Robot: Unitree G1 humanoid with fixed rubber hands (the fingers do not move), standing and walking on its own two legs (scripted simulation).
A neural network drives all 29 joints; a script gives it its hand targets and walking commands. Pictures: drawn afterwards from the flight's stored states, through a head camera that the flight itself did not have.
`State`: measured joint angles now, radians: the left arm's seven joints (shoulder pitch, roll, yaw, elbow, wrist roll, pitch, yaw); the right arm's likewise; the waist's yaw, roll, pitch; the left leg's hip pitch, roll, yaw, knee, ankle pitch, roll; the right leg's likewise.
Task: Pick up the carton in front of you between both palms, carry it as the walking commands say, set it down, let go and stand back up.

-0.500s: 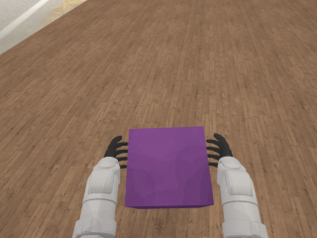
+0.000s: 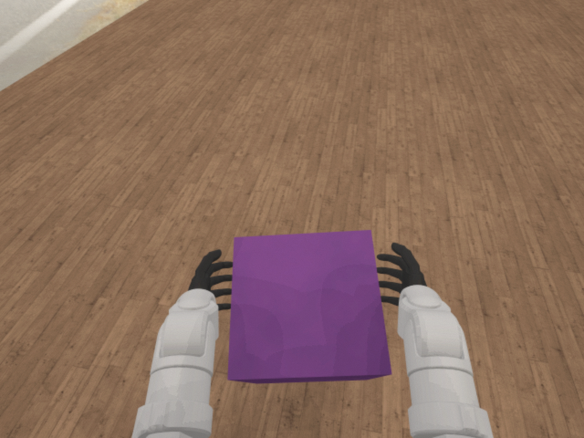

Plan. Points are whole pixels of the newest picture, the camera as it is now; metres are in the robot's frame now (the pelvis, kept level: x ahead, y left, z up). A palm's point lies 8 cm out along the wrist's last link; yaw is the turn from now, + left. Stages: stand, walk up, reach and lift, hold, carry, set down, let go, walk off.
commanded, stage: carry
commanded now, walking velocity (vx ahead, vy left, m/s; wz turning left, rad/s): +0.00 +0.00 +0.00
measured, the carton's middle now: (307, 315) +0.33 +0.00 -0.08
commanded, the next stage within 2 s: hold in 0.52 s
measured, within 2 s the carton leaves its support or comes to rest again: neither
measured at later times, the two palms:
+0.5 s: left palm (203, 293) +0.30 +0.15 +0.04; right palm (412, 290) +0.31 -0.15 +0.04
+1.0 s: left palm (216, 276) +0.32 +0.14 +0.04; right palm (427, 297) +0.29 -0.16 +0.05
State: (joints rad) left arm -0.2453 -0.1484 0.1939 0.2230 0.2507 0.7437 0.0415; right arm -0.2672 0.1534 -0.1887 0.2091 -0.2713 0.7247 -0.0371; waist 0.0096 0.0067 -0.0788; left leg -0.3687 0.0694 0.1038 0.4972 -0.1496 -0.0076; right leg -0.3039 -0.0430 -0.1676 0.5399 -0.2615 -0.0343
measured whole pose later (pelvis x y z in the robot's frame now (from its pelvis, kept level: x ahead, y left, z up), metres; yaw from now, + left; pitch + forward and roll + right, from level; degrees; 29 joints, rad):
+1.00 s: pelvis +0.01 +0.02 +0.01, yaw -8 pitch -8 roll +0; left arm -0.36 -0.18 0.32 0.38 0.35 0.70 0.01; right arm -0.37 0.18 -0.34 0.39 -0.34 0.65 0.02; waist 0.01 -0.02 0.03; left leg -0.13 -0.02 -0.01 0.45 -0.19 0.01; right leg -0.10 0.01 0.03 0.47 -0.23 -0.01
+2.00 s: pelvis -0.04 +0.01 -0.20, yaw -8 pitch +44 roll +2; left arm -0.90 -0.14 0.60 0.57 0.30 0.31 0.08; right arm -1.06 0.00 -0.40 0.79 -0.32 0.28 -0.09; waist 0.07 -0.03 -0.13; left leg -1.80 -0.07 -0.07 1.47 -0.44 -0.07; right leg -1.80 0.13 0.06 1.52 -0.48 -0.02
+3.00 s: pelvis -0.05 +0.01 -0.37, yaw -5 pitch +44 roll +4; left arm -1.32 -0.01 0.63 0.67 0.15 0.25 0.11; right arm -1.60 -0.32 -0.16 1.12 -0.10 0.24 -0.02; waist 0.10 -0.01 0.25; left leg -2.25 -0.11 -0.03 2.09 -0.61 -0.09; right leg -2.25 0.14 0.04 2.15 -0.66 -0.01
